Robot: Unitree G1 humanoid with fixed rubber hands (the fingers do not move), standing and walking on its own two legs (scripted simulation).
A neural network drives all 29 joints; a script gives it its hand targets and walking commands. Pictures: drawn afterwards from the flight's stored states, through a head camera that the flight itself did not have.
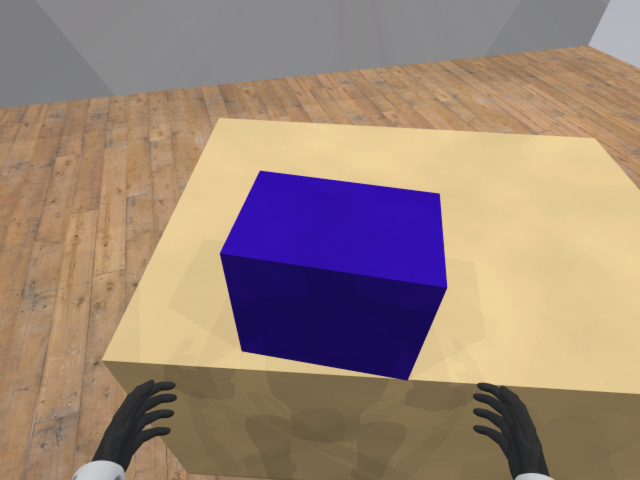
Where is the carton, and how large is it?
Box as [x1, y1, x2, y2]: [220, 171, 446, 379]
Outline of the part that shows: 260,171 220,252 241,349 243,351 407,379 446,289 439,194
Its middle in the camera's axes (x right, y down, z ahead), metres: +0.02 +0.06 +0.60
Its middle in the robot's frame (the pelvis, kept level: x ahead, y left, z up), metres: +0.43 +0.00 +0.00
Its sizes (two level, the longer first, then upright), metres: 0.272 0.176 0.239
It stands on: a pedestal, 0.66 m high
